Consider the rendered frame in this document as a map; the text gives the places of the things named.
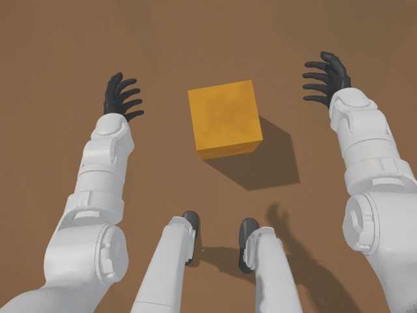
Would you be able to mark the left robot upper arm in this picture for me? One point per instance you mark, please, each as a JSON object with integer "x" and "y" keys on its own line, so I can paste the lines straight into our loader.
{"x": 81, "y": 264}

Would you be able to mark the carton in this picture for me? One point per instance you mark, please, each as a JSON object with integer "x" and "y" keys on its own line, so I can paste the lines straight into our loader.
{"x": 225, "y": 120}

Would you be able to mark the left robot forearm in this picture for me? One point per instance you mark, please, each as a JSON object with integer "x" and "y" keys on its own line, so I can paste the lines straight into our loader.
{"x": 97, "y": 198}

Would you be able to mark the right robot thigh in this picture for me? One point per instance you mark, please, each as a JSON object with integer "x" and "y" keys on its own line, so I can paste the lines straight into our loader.
{"x": 275, "y": 287}

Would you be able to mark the robot right shin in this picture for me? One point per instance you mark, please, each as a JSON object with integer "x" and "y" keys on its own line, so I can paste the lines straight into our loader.
{"x": 268, "y": 230}

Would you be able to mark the left robot hand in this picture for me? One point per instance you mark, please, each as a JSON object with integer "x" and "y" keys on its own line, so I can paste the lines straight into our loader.
{"x": 114, "y": 98}

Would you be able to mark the right robot hand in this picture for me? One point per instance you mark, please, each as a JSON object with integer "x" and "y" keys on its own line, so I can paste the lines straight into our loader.
{"x": 336, "y": 78}

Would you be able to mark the right robot upper arm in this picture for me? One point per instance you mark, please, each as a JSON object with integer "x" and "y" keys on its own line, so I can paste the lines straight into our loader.
{"x": 383, "y": 226}

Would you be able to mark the right robot forearm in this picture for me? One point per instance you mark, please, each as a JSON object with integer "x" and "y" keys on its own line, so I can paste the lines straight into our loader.
{"x": 367, "y": 146}

